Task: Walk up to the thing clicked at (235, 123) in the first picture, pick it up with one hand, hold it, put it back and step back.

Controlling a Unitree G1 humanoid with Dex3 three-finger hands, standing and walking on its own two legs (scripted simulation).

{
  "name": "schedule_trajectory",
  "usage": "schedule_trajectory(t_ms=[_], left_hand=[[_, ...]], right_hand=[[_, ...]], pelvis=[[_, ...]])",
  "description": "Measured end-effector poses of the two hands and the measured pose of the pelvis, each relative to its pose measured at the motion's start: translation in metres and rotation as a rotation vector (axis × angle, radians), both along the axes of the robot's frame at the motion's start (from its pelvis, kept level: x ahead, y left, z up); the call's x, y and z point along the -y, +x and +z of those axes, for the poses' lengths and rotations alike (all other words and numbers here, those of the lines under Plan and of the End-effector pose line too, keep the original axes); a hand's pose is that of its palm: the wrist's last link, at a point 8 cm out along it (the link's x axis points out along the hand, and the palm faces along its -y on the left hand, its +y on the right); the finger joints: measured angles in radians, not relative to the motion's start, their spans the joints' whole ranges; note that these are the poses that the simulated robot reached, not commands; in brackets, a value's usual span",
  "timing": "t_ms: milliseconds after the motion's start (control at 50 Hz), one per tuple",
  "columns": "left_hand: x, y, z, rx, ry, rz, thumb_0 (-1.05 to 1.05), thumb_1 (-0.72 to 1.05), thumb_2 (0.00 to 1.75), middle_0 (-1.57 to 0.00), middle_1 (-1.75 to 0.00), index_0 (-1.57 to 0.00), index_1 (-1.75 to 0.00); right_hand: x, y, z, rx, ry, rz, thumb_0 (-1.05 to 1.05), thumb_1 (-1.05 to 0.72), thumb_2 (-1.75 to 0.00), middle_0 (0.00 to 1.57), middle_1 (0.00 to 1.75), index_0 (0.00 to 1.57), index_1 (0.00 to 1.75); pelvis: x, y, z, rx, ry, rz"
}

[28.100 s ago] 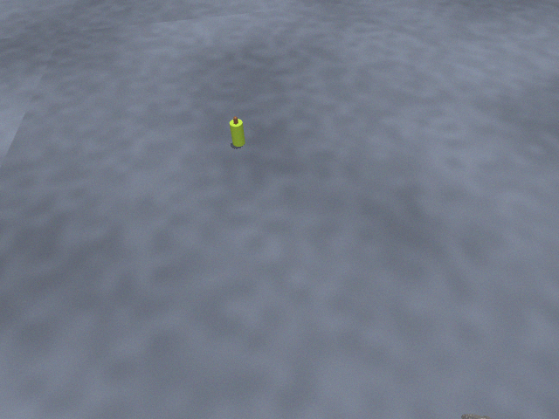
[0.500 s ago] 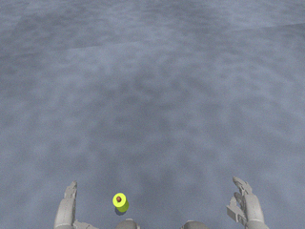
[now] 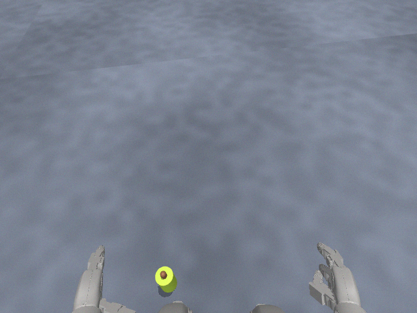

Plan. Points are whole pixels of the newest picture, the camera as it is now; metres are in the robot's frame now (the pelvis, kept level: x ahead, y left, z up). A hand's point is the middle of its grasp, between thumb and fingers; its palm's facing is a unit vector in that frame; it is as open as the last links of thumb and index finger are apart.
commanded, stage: home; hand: left
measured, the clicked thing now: (166, 278) +0.32 +0.20 -0.64
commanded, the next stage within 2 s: stand in 0.10 s
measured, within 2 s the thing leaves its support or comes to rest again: neither
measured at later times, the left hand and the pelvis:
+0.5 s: hand (124, 302) +0.15 +0.18 -0.07, palm faces +0.05 -0.95 -0.31, open 13.2 cm; pelvis -0.01 +0.00 +0.00, yaw +0 degrees
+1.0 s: hand out of the picture +0.03 +0.25 -0.11, palm faces -0.01 -0.94 -0.34, open 7.4 cm; pelvis -0.02 +0.01 +0.04, yaw +0 degrees
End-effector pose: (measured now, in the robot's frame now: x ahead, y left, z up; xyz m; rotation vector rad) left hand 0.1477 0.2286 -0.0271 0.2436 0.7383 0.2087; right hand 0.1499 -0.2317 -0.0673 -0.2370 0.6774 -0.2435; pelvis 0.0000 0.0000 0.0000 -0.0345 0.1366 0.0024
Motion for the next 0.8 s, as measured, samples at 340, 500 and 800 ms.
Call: schedule_trajectory(t_ms=[340,500,800], left_hand=[[0.003,-0.007,0.000,0.004,0.000,0.004,-0.01,-0.46,0.14,-0.11,-0.13,-0.12,-0.14],[0.002,-0.013,-0.008,0.007,0.025,-0.056,0.00,0.00,0.57,-0.18,-0.26,-0.18,-0.26],[-0.062,-0.088,-0.050,-0.329,0.046,-0.012,0.01,0.81,0.88,-0.20,-0.30,-0.21,-0.30]], right_hand=[[0.006,-0.006,0.002,0.009,-0.007,-0.002,0.01,-0.90,-0.90,0.20,0.30,0.20,0.30],[0.008,-0.014,-0.003,-0.048,-0.037,0.063,0.01,-0.90,-0.90,0.20,0.30,0.20,0.30],[0.050,-0.090,-0.010,-0.439,-0.041,0.028,0.01,-0.90,-0.90,0.20,0.30,0.20,0.30]], pelvis=[[0.003,-0.007,0.000,0.011,0.002,0.002],[0.004,-0.015,0.002,0.050,0.011,0.002],[-0.005,-0.020,0.028,0.151,0.026,0.001]])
